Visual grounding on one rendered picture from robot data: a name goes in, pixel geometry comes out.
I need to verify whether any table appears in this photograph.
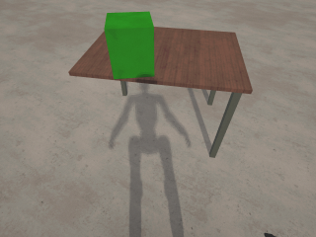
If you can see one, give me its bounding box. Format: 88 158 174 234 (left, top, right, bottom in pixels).
68 27 253 158

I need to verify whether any carton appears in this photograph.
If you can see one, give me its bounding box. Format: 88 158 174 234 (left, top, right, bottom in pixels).
104 11 155 79

